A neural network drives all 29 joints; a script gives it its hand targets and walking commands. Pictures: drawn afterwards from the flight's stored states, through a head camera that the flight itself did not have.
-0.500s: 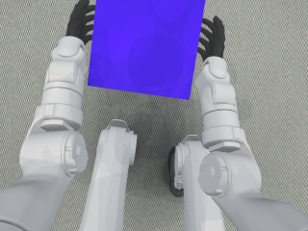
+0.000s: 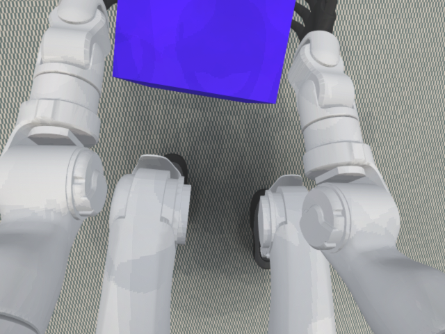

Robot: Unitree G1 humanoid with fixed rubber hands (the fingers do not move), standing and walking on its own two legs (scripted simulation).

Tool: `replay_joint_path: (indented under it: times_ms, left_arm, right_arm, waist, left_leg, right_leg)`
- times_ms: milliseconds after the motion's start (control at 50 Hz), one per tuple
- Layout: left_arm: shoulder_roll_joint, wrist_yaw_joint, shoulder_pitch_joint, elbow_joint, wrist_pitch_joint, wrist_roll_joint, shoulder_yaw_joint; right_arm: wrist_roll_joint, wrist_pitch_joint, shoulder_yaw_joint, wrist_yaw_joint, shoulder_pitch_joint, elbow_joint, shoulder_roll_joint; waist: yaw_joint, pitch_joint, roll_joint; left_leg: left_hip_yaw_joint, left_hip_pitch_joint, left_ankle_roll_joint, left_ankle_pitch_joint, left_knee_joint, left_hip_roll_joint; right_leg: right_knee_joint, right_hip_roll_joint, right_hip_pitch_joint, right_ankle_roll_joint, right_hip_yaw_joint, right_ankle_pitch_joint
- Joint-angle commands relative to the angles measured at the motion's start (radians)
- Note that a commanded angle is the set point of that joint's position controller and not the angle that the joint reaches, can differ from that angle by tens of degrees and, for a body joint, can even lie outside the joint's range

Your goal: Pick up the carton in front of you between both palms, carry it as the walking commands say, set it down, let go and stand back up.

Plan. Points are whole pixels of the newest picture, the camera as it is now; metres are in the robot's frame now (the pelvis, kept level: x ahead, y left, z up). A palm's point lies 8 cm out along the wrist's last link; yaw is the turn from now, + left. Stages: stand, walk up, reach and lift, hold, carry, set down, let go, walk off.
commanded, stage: set down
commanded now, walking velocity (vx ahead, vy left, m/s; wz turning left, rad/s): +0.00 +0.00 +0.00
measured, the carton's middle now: (206, 31) +0.52 +0.12 -0.24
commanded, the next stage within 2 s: none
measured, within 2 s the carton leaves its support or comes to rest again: rests again in 0.30 s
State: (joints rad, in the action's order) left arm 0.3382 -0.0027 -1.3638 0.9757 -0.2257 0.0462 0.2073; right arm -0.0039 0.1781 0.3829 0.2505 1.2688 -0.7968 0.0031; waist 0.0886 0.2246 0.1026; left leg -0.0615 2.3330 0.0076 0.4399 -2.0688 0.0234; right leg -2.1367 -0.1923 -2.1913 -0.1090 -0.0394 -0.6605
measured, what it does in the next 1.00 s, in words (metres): stands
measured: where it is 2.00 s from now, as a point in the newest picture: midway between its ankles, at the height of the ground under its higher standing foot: (217, 226)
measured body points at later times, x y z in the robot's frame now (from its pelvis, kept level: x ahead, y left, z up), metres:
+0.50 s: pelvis +0.00 -0.01 -0.01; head +0.35 +0.06 +0.25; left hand +0.51 +0.27 -0.19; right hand +0.54 -0.04 -0.18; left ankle +0.14 +0.13 -0.35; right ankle +0.10 -0.13 -0.35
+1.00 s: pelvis -0.01 -0.01 -0.01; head +0.35 +0.06 +0.24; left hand +0.50 +0.28 -0.21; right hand +0.54 -0.05 -0.19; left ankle +0.14 +0.13 -0.35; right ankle +0.10 -0.13 -0.35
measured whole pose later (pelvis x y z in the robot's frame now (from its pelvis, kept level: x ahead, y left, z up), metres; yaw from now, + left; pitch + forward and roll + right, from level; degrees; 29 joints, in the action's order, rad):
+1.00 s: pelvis -0.01 -0.01 -0.01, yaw +0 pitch +35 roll -3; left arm 0.44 -0.07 -1.45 1.26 -0.06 0.05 0.31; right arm -0.02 0.10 0.27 0.14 1.40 -1.03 0.10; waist 0.08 0.37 0.08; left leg -0.07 2.30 0.00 0.43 -2.12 0.04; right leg -2.19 -0.21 -2.17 -0.11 -0.03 -0.64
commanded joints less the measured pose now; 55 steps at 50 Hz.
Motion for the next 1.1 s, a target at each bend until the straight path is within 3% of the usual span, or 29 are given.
replay_joint_path:
  times_ms: [0,160,320,380,780,840,880,940,960,1000,1080]
  left_arm:
    - [-0.836,-0.241,-0.463,-0.083,0.034,-0.081,-0.28]
    - [-0.785,-0.267,-0.508,-0.041,0.055,-0.075,-0.232]
    - [-0.722,-0.275,-0.535,0.001,0.08,-0.091,-0.21]
    - [-0.711,-0.275,-0.521,0.026,0.084,-0.08,-0.201]
    - [-0.519,-0.26,-0.403,0.161,0.076,0.025,-0.064]
    - [-0.442,-0.241,-0.395,0.167,0.093,0.028,-0.04]
    - [-0.291,-0.207,-0.366,0.187,0.118,0.027,0.013]
    - [0.228,-0.076,-0.238,0.256,0.184,0.015,0.12]
    - [0.308,-0.037,-0.261,0.256,0.208,-0.011,0.113]
    - [0.351,-0.01,-0.311,0.239,0.242,-0.088,0.077]
    - [0.356,-0.028,-0.354,0.181,0.272,-0.195,0.001]
  right_arm:
    - [0.058,-0.006,-0.448,-0.28,0.634,0.035,-0.835]
    - [0.032,-0.019,-0.393,-0.279,0.649,-0.01,-0.783]
    - [0.055,-0.037,-0.426,-0.271,0.696,-0.002,-0.761]
    - [0.059,-0.042,-0.425,-0.275,0.688,-0.015,-0.745]
    - [-0.052,-0.04,-0.233,-0.29,0.538,-0.179,-0.513]
    - [-0.059,-0.048,-0.222,-0.273,0.518,-0.173,-0.442]
    - [-0.06,-0.059,-0.196,-0.24,0.477,-0.171,-0.313]
    - [-0.024,-0.087,-0.135,-0.126,0.319,-0.162,0.163]
    - [0.01,-0.098,-0.15,-0.095,0.315,-0.165,0.222]
    - [0.075,-0.106,-0.19,-0.08,0.329,-0.175,0.25]
    - [0.157,-0.12,-0.28,-0.085,0.359,-0.114,0.235]
  waist:
    - [0.093,-1.146,-0.045]
    - [0.089,-1.039,-0.019]
    - [0.119,-1.018,0.04]
    - [0.127,-0.97,0.032]
    - [0.075,-0.702,0.015]
    - [0.076,-0.709,0.008]
    - [0.08,-0.726,0.001]
    - [0.08,-0.752,-0.021]
    - [0.077,-0.78,-0.033]
    - [0.068,-0.808,-0.051]
    - [0.056,-0.898,-0.046]
  left_leg:
    - [0.078,-0.9,0.0,-0.317,0.122,-0.084]
    - [0.084,-0.751,0.014,-0.256,0.096,-0.077]
    - [0.082,-0.687,0.03,-0.252,0.072,-0.064]
    - [0.083,-0.665,0.032,-0.268,0.063,-0.064]
    - [0.038,-0.565,0.046,-0.124,0.091,-0.054]
    - [0.041,-0.586,0.038,-0.123,0.089,-0.045]
    - [0.046,-0.609,0.026,-0.124,0.088,-0.032]
    - [0.049,-0.647,0.007,-0.112,0.092,-0.003]
    - [0.044,-0.666,0.002,-0.121,0.093,0.002]
    - [0.033,-0.699,0.001,-0.177,0.085,0.01]
    - [0.019,-0.75,0.01,-0.291,0.056,0.02]
  right_leg:
    - [0.182,-0.05,0.195,0.058,0.15,0.192]
    - [0.184,-0.045,0.216,0.071,0.129,0.179]
    - [0.171,-0.038,0.258,0.066,0.116,0.199]
    - [0.168,-0.036,0.242,0.067,0.11,0.215]
    - [0.16,-0.023,0.115,0.069,0.119,0.097]
    - [0.158,-0.014,0.138,0.059,0.12,0.097]
    - [0.159,-0.001,0.168,0.048,0.121,0.1]
    - [0.152,0.037,0.234,0.019,0.125,0.102]
    - [0.147,0.046,0.253,0.014,0.12,0.118]
    - [0.148,0.063,0.258,0.017,0.109,0.158]
    - [0.135,0.079,0.28,0.023,0.104,0.241]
